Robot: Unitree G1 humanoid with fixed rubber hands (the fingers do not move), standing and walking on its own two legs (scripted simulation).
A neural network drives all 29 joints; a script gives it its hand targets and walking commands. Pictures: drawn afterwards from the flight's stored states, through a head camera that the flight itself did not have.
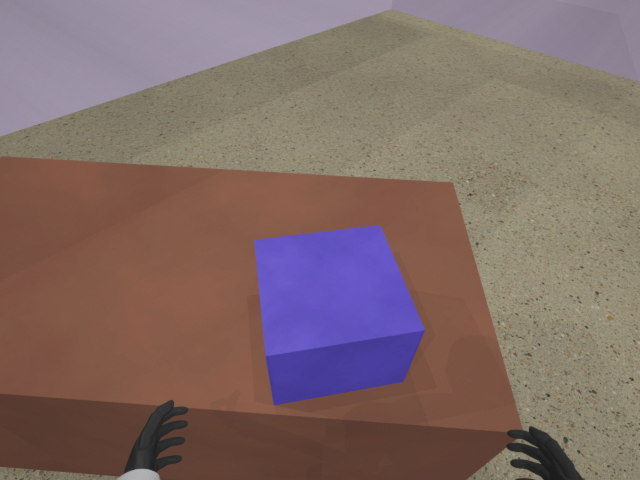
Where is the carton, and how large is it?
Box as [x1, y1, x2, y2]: [254, 225, 424, 404]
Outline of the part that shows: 379,225 254,240 265,355 274,404 403,381 424,329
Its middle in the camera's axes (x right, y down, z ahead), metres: +0.02 +0.13 +0.68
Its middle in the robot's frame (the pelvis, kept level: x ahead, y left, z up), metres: +0.43 +0.03 -0.11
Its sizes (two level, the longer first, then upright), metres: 0.233 0.225 0.178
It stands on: a pedestal, 0.58 m high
